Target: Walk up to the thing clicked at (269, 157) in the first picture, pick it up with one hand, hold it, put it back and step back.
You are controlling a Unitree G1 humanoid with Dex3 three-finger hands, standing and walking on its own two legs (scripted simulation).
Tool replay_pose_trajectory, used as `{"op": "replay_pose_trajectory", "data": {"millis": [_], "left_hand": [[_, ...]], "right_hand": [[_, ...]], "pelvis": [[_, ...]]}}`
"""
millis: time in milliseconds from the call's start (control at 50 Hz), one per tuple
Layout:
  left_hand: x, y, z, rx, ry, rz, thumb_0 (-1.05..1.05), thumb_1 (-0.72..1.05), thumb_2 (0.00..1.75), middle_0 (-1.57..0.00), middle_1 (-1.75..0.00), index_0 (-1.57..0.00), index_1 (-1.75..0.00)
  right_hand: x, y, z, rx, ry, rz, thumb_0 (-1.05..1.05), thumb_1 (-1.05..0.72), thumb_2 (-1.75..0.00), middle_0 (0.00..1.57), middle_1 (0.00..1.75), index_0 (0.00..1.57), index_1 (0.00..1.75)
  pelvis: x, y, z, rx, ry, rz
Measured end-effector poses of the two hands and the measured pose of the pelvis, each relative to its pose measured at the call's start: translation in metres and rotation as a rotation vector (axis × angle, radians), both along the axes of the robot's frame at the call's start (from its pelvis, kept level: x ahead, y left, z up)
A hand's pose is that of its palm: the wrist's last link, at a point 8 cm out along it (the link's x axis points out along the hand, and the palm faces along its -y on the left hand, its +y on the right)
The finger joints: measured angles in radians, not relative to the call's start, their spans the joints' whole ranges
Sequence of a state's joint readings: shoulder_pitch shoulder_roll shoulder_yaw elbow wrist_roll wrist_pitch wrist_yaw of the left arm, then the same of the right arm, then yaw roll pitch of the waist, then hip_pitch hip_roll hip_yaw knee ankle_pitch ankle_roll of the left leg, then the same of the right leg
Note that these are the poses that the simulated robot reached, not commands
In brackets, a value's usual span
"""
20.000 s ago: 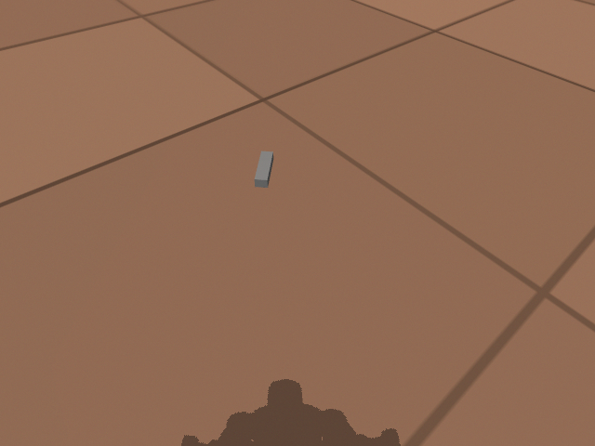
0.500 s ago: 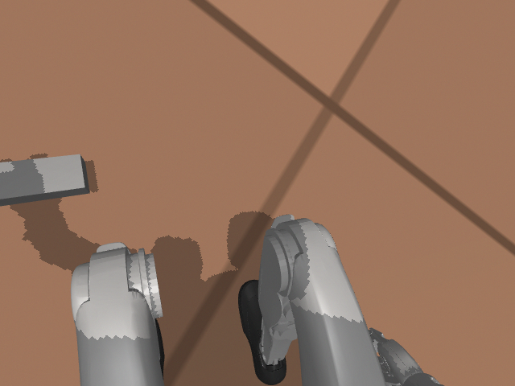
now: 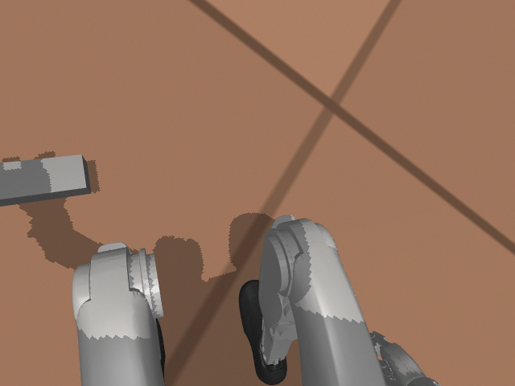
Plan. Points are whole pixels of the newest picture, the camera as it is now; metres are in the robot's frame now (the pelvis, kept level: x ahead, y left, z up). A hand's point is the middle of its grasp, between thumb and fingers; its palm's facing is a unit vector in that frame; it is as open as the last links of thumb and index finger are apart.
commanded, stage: approach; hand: left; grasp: from above
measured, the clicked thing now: (15, 183) +0.45 +0.34 -0.29
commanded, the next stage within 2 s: close in in 0.60 s
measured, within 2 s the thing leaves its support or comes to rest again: neither
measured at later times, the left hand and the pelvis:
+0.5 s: hand (5, 168) +0.45 +0.32 -0.19, palm faces -0.45 -0.09 -0.89, open 14.1 cm; pelvis +0.00 +0.00 +0.00, yaw -1 degrees
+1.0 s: hand (4, 179) +0.44 +0.33 -0.21, palm faces -0.45 -0.12 -0.88, open 14.1 cm; pelvis +0.00 +0.00 +0.00, yaw -1 degrees
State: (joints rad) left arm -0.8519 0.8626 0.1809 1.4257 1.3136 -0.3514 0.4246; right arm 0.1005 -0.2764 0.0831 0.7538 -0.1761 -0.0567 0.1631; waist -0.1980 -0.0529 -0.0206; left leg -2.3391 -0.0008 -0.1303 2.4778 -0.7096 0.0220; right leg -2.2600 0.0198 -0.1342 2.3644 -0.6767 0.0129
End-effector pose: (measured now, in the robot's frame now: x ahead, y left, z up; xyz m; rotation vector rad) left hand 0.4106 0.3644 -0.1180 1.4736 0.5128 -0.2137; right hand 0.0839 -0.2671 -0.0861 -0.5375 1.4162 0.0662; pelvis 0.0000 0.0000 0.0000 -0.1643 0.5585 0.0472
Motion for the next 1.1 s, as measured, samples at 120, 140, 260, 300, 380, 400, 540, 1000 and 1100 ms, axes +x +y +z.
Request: {"op": "replay_pose_trajectory", "data": {"millis": [120, 140, 260, 300, 380, 400, 540, 1000, 1100], "left_hand": [[0.012, -0.015, 0.005, 0.008, -0.003, -0.037, 0.0, -0.56, 1.03, -0.08, -1.06, -0.08, -1.06], [0.016, -0.02, 0.005, 0.006, -0.003, -0.044, 0.0, -0.56, 1.03, -0.08, -1.06, -0.08, -1.06], [0.04, -0.046, 0.001, -0.01, -0.012, -0.059, 0.0, -0.56, 1.04, -0.09, -1.06, -0.08, -1.07], [0.047, -0.053, -0.002, -0.009, -0.018, -0.057, 0.0, -0.57, 1.04, -0.09, -1.06, -0.08, -1.07], [0.055, -0.058, -0.006, -0.005, -0.026, -0.026, 0.0, -0.56, 1.04, -0.09, -1.06, -0.08, -1.06], [0.055, -0.057, -0.007, 0.001, -0.022, -0.02, 0.0, -0.56, 1.04, -0.09, -1.06, -0.08, -1.06], [0.039, -0.038, -0.012, 0.025, 0.029, 0.033, 0.0, -0.56, 1.03, -0.09, -1.06, -0.08, -1.06], [0.033, -0.035, -0.03, -0.039, 0.008, -0.034, 0.0, -0.55, 1.05, -0.09, -1.04, -0.08, -1.04], [0.033, -0.034, -0.047, -0.029, 0.025, 0.007, 0.0, -0.55, 1.04, -0.08, -1.02, -0.07, -1.03]], "right_hand": [[-0.003, 0.001, 0.002, 0.004, -0.01, -0.01, 0.0, -0.91, -0.9, 0.2, 0.3, 0.2, 0.29], [-0.003, 0.002, 0.002, 0.003, -0.012, -0.011, 0.0, -0.91, -0.9, 0.2, 0.3, 0.2, 0.29], [-0.015, 0.0, 0.009, -0.008, -0.02, -0.021, 0.0, -0.91, -0.9, 0.2, 0.3, 0.2, 0.29], [-0.021, -0.001, 0.01, -0.012, -0.016, -0.029, 0.0, -0.91, -0.9, 0.2, 0.3, 0.2, 0.29], [-0.036, -0.003, 0.012, -0.013, 0.008, -0.05, 0.0, -0.91, -0.9, 0.2, 0.3, 0.2, 0.29], [-0.04, -0.003, 0.012, -0.012, 0.016, -0.056, 0.0, -0.91, -0.9, 0.2, 0.3, 0.2, 0.29], [-0.055, -0.001, 0.006, 0.012, 0.067, -0.082, 0.0, -0.91, -0.9, 0.2, 0.3, 0.2, 0.29], [-0.007, 0.004, 0.016, -0.025, -0.027, 0.049, 0.0, -0.91, -0.9, 0.2, 0.3, 0.2, 0.29], [-0.021, 0.003, 0.016, -0.026, -0.003, 0.054, 0.0, -0.91, -0.9, 0.2, 0.3, 0.2, 0.29]], "pelvis": [[-0.001, -0.001, 0.002, 0.007, 0.008, 0.002], [-0.001, -0.001, 0.002, 0.007, 0.009, 0.002], [-0.002, -0.002, 0.002, 0.005, 0.013, -0.003], [-0.001, -0.002, 0.002, 0.004, 0.013, -0.006], [-0.001, -0.003, 0.0, 0.003, 0.011, -0.012], [-0.001, -0.003, 0.0, 0.003, 0.011, -0.013], [-0.002, -0.003, -0.001, 0.007, 0.005, -0.015], [-0.001, 0.002, -0.004, -0.022, -0.016, -0.012], [-0.002, 0.002, -0.01, -0.023, -0.026, -0.018]]}}
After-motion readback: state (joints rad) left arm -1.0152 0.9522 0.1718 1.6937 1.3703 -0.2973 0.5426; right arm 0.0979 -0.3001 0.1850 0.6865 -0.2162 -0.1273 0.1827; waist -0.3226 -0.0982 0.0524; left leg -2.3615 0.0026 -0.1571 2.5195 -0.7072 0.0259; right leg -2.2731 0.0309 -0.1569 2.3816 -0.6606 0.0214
